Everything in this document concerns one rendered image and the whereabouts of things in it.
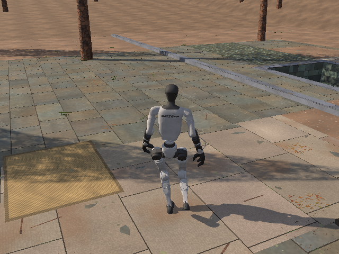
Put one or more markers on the left robot hand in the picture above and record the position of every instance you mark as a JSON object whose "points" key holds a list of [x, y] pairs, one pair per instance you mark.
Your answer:
{"points": [[144, 147]]}

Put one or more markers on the left robot forearm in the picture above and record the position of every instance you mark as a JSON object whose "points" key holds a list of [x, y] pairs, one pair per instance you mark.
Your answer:
{"points": [[146, 138]]}

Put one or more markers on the robot left foot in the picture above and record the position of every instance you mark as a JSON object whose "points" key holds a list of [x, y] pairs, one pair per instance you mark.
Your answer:
{"points": [[170, 209]]}

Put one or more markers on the right robot forearm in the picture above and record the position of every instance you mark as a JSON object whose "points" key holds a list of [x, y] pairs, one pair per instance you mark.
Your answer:
{"points": [[197, 143]]}

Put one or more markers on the right robot hand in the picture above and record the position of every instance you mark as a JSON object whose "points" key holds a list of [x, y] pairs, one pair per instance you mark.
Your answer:
{"points": [[202, 158]]}

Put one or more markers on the robot right upper arm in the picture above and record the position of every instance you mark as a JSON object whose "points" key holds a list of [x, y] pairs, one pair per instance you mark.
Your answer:
{"points": [[190, 121]]}

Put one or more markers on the robot left upper arm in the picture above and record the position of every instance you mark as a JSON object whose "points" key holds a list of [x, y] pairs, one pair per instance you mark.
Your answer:
{"points": [[151, 119]]}

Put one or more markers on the robot head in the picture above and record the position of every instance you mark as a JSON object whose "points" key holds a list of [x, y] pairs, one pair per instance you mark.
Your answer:
{"points": [[171, 92]]}

